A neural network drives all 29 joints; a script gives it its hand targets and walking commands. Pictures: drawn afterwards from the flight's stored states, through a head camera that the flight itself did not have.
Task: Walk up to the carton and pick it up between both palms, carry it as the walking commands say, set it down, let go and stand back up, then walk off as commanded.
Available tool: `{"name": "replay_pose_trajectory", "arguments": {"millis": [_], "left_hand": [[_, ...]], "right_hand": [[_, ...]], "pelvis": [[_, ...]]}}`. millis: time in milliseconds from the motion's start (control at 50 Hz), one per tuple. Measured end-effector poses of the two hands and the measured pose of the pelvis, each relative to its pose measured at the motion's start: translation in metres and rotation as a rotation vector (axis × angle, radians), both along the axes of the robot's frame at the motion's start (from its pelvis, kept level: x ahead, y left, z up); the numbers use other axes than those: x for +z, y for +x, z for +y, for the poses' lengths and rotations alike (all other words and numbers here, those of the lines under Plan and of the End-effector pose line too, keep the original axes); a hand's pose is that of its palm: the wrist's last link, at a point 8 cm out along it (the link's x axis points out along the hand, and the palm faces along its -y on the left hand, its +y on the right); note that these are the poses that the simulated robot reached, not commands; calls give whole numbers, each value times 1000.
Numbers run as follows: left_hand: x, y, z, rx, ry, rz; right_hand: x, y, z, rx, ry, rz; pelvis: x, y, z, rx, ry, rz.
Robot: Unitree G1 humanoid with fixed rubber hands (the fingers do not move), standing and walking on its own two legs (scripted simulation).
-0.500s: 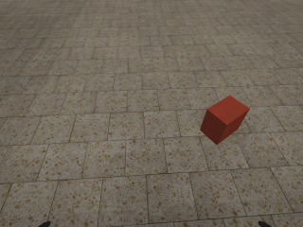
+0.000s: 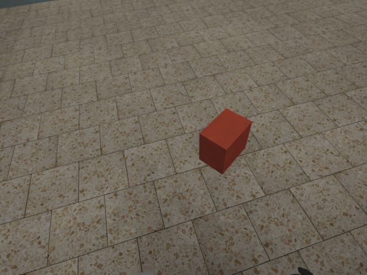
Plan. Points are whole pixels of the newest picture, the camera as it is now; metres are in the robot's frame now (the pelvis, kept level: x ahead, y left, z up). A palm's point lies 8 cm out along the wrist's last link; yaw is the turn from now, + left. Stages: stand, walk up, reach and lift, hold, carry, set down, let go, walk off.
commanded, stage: walk up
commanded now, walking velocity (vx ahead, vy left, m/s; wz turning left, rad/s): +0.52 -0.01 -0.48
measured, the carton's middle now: (224, 141) +0.94 -0.19 -0.63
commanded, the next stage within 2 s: none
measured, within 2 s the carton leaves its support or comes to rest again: neither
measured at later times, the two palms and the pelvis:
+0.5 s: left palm (92, 206) +0.32 +0.29 -0.13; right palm (295, 209) +0.29 -0.25 -0.09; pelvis +0.26 +0.03 +0.01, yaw -12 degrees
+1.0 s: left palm (140, 147) +0.49 +0.17 -0.08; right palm (310, 196) +0.35 -0.32 -0.13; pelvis +0.37 -0.07 +0.02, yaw -13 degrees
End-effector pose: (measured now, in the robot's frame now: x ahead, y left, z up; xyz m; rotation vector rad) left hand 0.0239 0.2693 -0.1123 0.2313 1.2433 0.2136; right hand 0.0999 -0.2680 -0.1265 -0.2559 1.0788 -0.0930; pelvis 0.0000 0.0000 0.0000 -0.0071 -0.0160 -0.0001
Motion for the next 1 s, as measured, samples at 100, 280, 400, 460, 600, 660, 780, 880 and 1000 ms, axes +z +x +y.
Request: {"name": "replay_pose_trajectory", "arguments": {"millis": [100, 280, 400, 460, 600, 660, 780, 880, 1000], "left_hand": [[17, 9, -16, 31, -10, 56], [12, 71, -9, 35, -31, 173], [-20, 170, 20, -36, -44, 193], [-20, 245, 22, -116, -51, 125], [-8, 394, -7, -274, -93, -22], [-2, 436, -33, -321, -120, -75], [13, 496, -94, -396, -142, -168], [17, 515, -123, -375, -75, -224], [32, 463, -103, -260, 15, -93]], "right_hand": [[30, 98, 24, 51, 69, -123], [59, 246, 44, 52, 77, -262], [40, 276, 34, -64, -20, -227], [36, 231, 21, -171, -62, -77], [44, 122, 17, -373, -101, 238], [44, 104, 21, -421, -77, 299], [27, 116, 9, -465, 3, 298], [-6, 164, -23, -435, 75, 244], [-1, 247, -56, -341, 93, 156]], "pelvis": [[20, 47, -7, -50, 14, 14], [20, 149, 6, -131, 17, 35], [-1, 224, 28, -182, 8, 38], [7, 248, 30, -208, 11, 30], [21, 289, 21, -217, -18, 19], [24, 301, 11, -224, -20, 10], [22, 324, -21, -237, 0, -5], [8, 349, -55, -232, 21, -2], [24, 374, -72, -233, 48, 1]]}}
